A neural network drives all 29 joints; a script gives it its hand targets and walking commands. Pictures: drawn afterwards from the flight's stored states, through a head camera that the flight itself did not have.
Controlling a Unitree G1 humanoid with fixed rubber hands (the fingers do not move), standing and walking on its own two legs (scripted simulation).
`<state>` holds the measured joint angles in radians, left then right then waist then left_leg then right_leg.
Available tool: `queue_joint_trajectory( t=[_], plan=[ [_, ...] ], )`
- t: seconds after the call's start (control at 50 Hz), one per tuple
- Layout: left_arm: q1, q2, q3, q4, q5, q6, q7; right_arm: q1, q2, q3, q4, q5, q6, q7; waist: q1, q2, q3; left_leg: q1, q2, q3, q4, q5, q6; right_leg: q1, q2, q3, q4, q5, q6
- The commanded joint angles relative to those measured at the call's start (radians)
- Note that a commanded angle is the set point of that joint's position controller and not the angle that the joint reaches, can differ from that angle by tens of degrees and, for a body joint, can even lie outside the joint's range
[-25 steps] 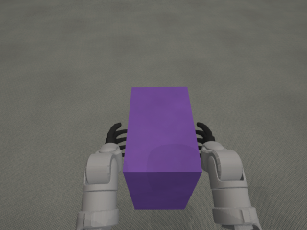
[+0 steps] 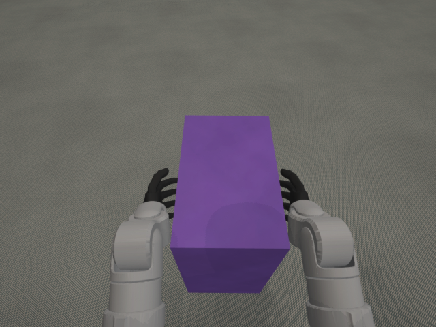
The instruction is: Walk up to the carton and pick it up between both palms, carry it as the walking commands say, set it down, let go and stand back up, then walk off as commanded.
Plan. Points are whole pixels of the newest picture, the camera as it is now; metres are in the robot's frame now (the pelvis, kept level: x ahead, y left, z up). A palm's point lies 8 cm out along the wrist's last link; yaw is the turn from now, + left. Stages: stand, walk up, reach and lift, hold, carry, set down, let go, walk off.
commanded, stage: carry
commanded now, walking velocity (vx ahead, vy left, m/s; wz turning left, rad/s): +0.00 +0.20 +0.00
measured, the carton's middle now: (225, 211) +0.33 +0.01 +0.02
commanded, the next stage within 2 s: none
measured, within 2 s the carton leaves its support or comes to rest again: neither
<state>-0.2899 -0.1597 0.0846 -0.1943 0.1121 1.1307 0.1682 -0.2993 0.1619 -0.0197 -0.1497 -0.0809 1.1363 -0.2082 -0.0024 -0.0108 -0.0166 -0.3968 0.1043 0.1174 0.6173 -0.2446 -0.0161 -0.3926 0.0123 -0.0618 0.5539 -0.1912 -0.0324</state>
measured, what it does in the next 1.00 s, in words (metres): steps on the spot: right foot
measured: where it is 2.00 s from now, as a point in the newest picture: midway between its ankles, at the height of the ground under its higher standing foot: outside the picture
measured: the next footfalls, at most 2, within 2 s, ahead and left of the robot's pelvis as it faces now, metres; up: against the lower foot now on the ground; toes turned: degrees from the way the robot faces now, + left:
right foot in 0.80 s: +0.02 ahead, -0.08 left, +0.00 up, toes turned -7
right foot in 1.32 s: -0.03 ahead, -0.04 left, +0.00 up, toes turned -11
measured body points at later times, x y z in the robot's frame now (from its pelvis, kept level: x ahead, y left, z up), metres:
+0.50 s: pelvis +0.00 +0.05 -0.01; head +0.00 +0.08 +0.44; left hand +0.30 +0.18 +0.06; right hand +0.30 -0.07 +0.07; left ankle +0.05 +0.13 -0.73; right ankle +0.06 -0.11 -0.73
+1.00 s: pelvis -0.01 +0.08 -0.01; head +0.02 +0.10 +0.44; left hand +0.30 +0.20 +0.06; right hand +0.29 -0.04 +0.06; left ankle +0.03 +0.17 -0.73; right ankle -0.02 -0.08 -0.73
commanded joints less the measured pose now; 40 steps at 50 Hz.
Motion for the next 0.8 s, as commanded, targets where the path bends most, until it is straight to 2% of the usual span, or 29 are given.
queue_joint_trajectory(
  t=[0.0, 0.06, 0.1, 0.14, 0.18, 0.24, 0.28, 0.3, 0.32, 0.36, 0.38, 0.4, 0.42, 0.44, 0.46, 0.48, 0.5, 0.52, 0.54, 0.56, 0.6, 0.62, 0.66, 0.68, 0.7, 0.72, 0.74, 0.76, 0.78],
  plan=[
    [-0.447, -1.012, -0.637, -0.043, -0.386, 0.079, -0.258, -0.477, 1.029, 0.608, -0.14, 0.393, 0.062, 0.271, 0.013, -0.101, -0.429, 0.035, -0.05, -0.041, 0.002, -0.11, 0.013, 0.165, -0.32, 0.284, -0.173, 0.111, -0.043],
    [-0.493, -1.034, -0.635, -0.047, -0.39, 0.096, -0.264, -0.53, 1.044, 0.608, -0.152, 0.398, 0.08, 0.287, 0.009, -0.072, -0.412, 0.104, -0.033, -0.036, -0.079, -0.021, 0.019, 0.099, -0.278, 0.212, -0.133, 0.067, -0.017],
    [-0.551, -1.057, -0.645, -0.087, -0.407, 0.098, -0.262, -0.573, 1.06, 0.604, -0.172, 0.407, 0.085, 0.292, 0.007, -0.011, -0.4, 0.167, 0.009, -0.072, -0.118, 0.07, 0.031, 0.03, -0.233, 0.162, -0.085, 0.011, 0.006],
    [-0.6, -1.083, -0.657, -0.131, -0.429, 0.101, -0.259, -0.612, 1.073, 0.6, -0.205, 0.418, 0.087, 0.293, 0.009, 0.076, -0.412, 0.2, 0.068, -0.141, -0.161, 0.109, 0.058, -0.011, -0.171, 0.099, -0.01, -0.039, 0.022],
    [-0.633, -1.103, -0.667, -0.151, -0.445, 0.105, -0.259, -0.641, 1.081, 0.591, -0.224, 0.426, 0.088, 0.29, 0.013, 0.141, -0.401, 0.189, 0.111, -0.175, -0.201, 0.13, 0.093, -0.009, -0.112, 0.025, 0.073, -0.035, 0.023],
    [-0.626, -1.116, -0.662, -0.131, -0.453, 0.115, -0.262, -0.646, 1.081, 0.569, -0.226, 0.418, 0.093, 0.284, 0.018, 0.16, -0.409, 0.183, 0.115, -0.148, -0.139, 0.272, 0.115, 0.011, -0.103, 0.006, 0.104, -0.015, 0.014],
    [-0.607, -1.112, -0.654, -0.11, -0.448, 0.12, -0.263, -0.626, 1.074, 0.559, -0.21, 0.408, 0.097, 0.281, 0.019, 0.133, -0.416, 0.141, 0.082, -0.113, -0.081, 0.263, 0.096, 0.062, -0.135, 0.04, 0.082, 0.071, 0.001],
    [-0.598, -1.113, -0.652, -0.096, -0.446, 0.122, -0.265, -0.615, 1.07, 0.555, -0.201, 0.402, 0.1, 0.281, 0.019, 0.11, -0.409, 0.105, 0.06, -0.099, -0.057, 0.204, 0.082, 0.084, -0.162, 0.076, 0.061, 0.104, -0.009],
    [-0.586, -1.104, -0.647, -0.082, -0.44, 0.124, -0.266, -0.602, 1.068, 0.552, -0.187, 0.398, 0.103, 0.282, 0.02, 0.066, -0.395, 0.057, 0.035, -0.087, -0.023, 0.114, 0.065, 0.103, -0.207, 0.143, 0.015, 0.104, -0.024],
    [-0.57, -1.101, -0.637, -0.059, -0.43, 0.128, -0.269, -0.605, 1.078, 0.557, -0.184, 0.397, 0.107, 0.287, 0.018, -0.089, -0.359, -0.04, -0.032, -0.056, 0.067, -0.107, 0.027, 0.121, -0.338, 0.334, -0.142, 0.021, -0.067],
    [-0.571, -1.096, -0.638, -0.061, -0.43, 0.127, -0.269, -0.605, 1.083, 0.56, -0.179, 0.401, 0.108, 0.287, 0.02, -0.129, -0.343, -0.052, -0.05, -0.051, 0.126, -0.181, 0.02, 0.108, -0.382, 0.38, -0.182, -0.004, -0.09],
    [-0.565, -1.091, -0.633, -0.06, -0.425, 0.124, -0.268, -0.616, 1.088, 0.566, -0.18, 0.408, 0.107, 0.287, 0.02, -0.141, -0.337, -0.05, -0.048, -0.063, 0.111, -0.197, 0.019, 0.102, -0.388, 0.369, -0.194, -0.027, -0.094],
    [-0.585, -1.091, -0.636, -0.072, -0.426, 0.121, -0.266, -0.63, 1.092, 0.569, -0.185, 0.414, 0.106, 0.29, 0.016, -0.119, -0.338, -0.01, -0.045, -0.068, 0.066, -0.168, 0.022, 0.073, -0.37, 0.327, -0.184, -0.048, -0.081],
    [-0.602, -1.092, -0.636, -0.075, -0.424, 0.119, -0.262, -0.645, 1.093, 0.575, -0.19, 0.421, 0.104, 0.293, 0.008, -0.094, -0.347, 0.065, -0.036, -0.068, -0.004, -0.105, 0.027, 0.028, -0.328, 0.251, -0.149, -0.05, -0.049],
    [-0.621, -1.102, -0.643, -0.079, -0.427, 0.117, -0.259, -0.662, 1.093, 0.577, -0.198, 0.427, 0.102, 0.294, 0.0, -0.032, -0.35, 0.146, -0.024, -0.085, -0.111, -0.035, 0.036, -0.022, -0.268, 0.171, -0.081, -0.056, -0.015],
    [-0.625, -1.11, -0.646, -0.094, -0.427, 0.115, -0.256, -0.667, 1.088, 0.575, -0.202, 0.433, 0.099, 0.296, 0.0, 0.129, -0.366, 0.182, 0.068, -0.214, -0.25, 0.017, 0.061, -0.055, -0.165, 0.067, 0.063, -0.092, 0.021],
    [-0.625, -1.114, -0.649, -0.1, -0.428, 0.116, -0.254, -0.648, 1.08, 0.566, -0.196, 0.43, 0.1, 0.296, 0.0, 0.265, -0.34, 0.21, 0.176, -0.327, -0.318, 0.076, 0.113, -0.15, -0.064, -0.032, 0.201, -0.207, 0.046],
    [-0.644, -1.11, -0.655, -0.111, -0.437, 0.117, -0.254, -0.635, 1.081, 0.555, -0.186, 0.428, 0.099, 0.298, -0.001, 0.323, -0.34, 0.204, 0.237, -0.332, -0.31, 0.121, 0.171, -0.161, -0.052, -0.055, 0.346, -0.347, 0.043],
    [-0.658, -1.118, -0.659, -0.104, -0.442, 0.117, -0.253, -0.64, 1.086, 0.542, -0.181, 0.428, 0.099, 0.3, 0.0, 0.294, -0.343, 0.197, 0.236, -0.292, -0.283, 0.162, 0.202, -0.164, -0.057, -0.041, 0.451, -0.378, 0.037],
    [-0.658, -1.123, -0.662, -0.097, -0.446, 0.114, -0.253, -0.661, 1.084, 0.538, -0.197, 0.427, 0.096, 0.299, 0.0, 0.232, -0.349, 0.22, 0.211, -0.247, -0.257, 0.248, 0.21, -0.173, -0.058, -0.037, 0.491, -0.356, 0.042],
    [-0.645, -1.13, -0.658, -0.11, -0.447, 0.11, -0.249, -0.676, 1.077, 0.537, -0.221, 0.419, 0.092, 0.291, 0.006, 0.183, -0.377, 0.305, 0.181, -0.174, -0.166, 0.506, 0.201, -0.195, -0.059, -0.041, 0.431, -0.333, 0.053],
    [-0.639, -1.125, -0.653, -0.113, -0.447, 0.11, -0.247, -0.675, 1.073, 0.536, -0.229, 0.416, 0.091, 0.288, 0.008, 0.188, -0.395, 0.341, 0.165, -0.15, -0.125, 0.603, 0.193, -0.193, -0.053, -0.053, 0.374, -0.333, 0.057],
    [-0.62, -1.113, -0.647, -0.115, -0.449, 0.113, -0.247, -0.643, 1.064, 0.532, -0.229, 0.406, 0.089, 0.281, 0.009, 0.224, -0.42, 0.373, 0.142, -0.137, -0.083, 0.661, 0.183, -0.131, -0.029, -0.077, 0.233, -0.313, 0.061],
    [-0.605, -1.107, -0.64, -0.112, -0.447, 0.115, -0.248, -0.615, 1.059, 0.528, -0.217, 0.397, 0.09, 0.277, 0.014, 0.232, -0.429, 0.376, 0.125, -0.126, -0.061, 0.66, 0.172, -0.075, -0.02, -0.089, 0.121, -0.235, 0.064],
    [-0.586, -1.101, -0.632, -0.109, -0.443, 0.115, -0.25, -0.58, 1.056, 0.526, -0.196, 0.386, 0.09, 0.273, 0.023, 0.224, -0.449, 0.355, 0.105, -0.107, -0.027, 0.646, 0.15, 0.011, -0.038, -0.073, -0.004, -0.104, 0.06],
    [-0.545, -1.095, -0.62, -0.086, -0.434, 0.119, -0.253, -0.541, 1.053, 0.527, -0.172, 0.378, 0.091, 0.268, 0.027, 0.174, -0.481, 0.282, 0.077, -0.098, 0.018, 0.592, 0.119, 0.132, -0.105, 0.019, -0.082, 0.044, 0.048],
    [-0.512, -1.083, -0.608, -0.075, -0.429, 0.118, -0.257, -0.537, 1.052, 0.536, -0.185, 0.38, 0.09, 0.266, 0.025, 0.045, -0.51, 0.123, 0.042, -0.1, 0.065, 0.417, 0.079, 0.292, -0.222, 0.169, -0.079, 0.323, 0.021],
    [-0.488, -1.067, -0.607, -0.074, -0.425, 0.114, -0.258, -0.54, 1.058, 0.55, -0.213, 0.388, 0.086, 0.268, 0.023, -0.155, -0.515, -0.095, -0.022, -0.061, 0.154, 0.057, 0.033, 0.43, -0.421, 0.371, -0.076, 0.671, -0.047],
    [-0.484, -1.077, -0.612, -0.059, -0.427, 0.112, -0.264, -0.535, 1.08, 0.563, -0.213, 0.389, 0.086, 0.271, 0.02, -0.221, -0.46, -0.246, -0.064, -0.068, 0.238, -0.277, 0.018, 0.459, -0.5, 0.437, -0.096, 0.764, -0.123]
  ],
)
